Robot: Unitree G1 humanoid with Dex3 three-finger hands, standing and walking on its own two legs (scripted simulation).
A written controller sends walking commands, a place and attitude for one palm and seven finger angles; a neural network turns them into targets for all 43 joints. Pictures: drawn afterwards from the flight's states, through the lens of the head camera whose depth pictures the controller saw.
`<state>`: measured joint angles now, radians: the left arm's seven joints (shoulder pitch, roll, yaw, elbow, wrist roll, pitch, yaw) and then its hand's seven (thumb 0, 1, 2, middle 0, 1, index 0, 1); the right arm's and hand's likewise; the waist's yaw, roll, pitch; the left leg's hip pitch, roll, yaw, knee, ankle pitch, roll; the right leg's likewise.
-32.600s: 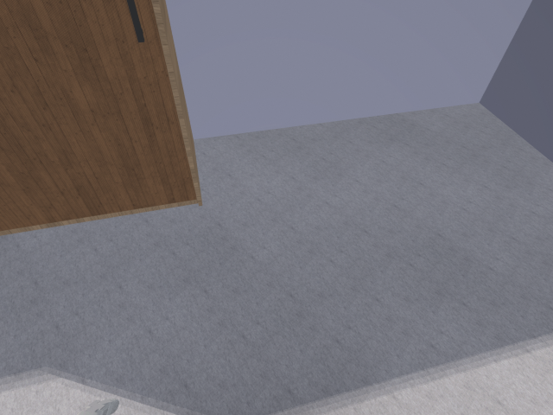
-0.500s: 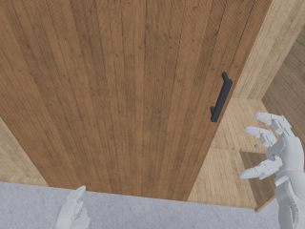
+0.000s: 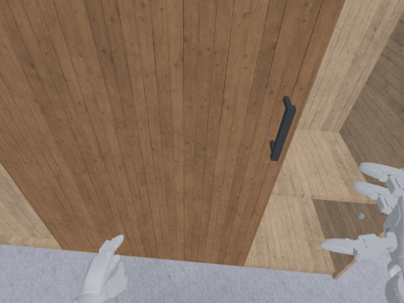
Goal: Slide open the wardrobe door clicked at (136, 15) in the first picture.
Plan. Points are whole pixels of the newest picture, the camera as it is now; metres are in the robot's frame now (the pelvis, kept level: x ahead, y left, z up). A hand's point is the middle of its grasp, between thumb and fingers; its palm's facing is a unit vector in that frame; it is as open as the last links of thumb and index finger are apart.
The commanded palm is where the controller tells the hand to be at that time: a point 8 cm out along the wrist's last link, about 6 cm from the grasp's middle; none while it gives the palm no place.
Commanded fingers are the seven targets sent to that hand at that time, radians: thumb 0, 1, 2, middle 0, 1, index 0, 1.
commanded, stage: draw the hand back to the body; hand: right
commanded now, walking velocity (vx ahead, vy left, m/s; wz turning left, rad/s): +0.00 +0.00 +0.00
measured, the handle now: (280, 129) +0.47 -0.19 +0.13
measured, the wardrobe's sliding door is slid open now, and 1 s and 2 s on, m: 0.45 0.45 0.45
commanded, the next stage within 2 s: step back with the hand held close in 0.92 s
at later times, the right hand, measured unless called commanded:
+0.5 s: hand (382, 218) +0.21 -0.27 +0.17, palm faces +0.44 +0.83 -0.35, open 9.2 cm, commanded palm +0.16 -0.30 +0.18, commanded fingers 0.00 -0.86 -0.88 0.20 0.32 0.20 0.32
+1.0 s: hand (380, 213) +0.21 -0.26 +0.17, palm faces +0.46 +0.81 -0.36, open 7.4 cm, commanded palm +0.16 -0.30 +0.18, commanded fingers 0.00 -0.90 -0.90 0.20 0.30 0.20 0.30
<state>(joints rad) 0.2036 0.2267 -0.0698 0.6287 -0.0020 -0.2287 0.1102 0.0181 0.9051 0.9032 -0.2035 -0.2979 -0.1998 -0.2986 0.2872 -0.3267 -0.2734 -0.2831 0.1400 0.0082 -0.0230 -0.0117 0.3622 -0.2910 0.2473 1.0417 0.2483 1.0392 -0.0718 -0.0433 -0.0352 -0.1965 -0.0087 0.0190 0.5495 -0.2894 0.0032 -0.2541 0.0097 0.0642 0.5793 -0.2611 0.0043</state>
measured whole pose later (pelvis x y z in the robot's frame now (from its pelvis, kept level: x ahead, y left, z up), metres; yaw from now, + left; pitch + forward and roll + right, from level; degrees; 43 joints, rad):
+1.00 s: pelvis +0.03 +0.00 +0.01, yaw +1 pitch -5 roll +0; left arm 0.20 0.21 -0.04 0.66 0.02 -0.14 0.10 0.02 0.91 0.90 -0.20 -0.30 -0.20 -0.30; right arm 0.44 -0.33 -0.33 -0.38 0.07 -0.07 -0.09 0.02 -0.88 -0.90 0.21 0.31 0.21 0.31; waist -0.09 -0.05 -0.01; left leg -0.06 0.00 0.00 0.40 -0.25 0.00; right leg -0.11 0.01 0.04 0.43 -0.23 0.00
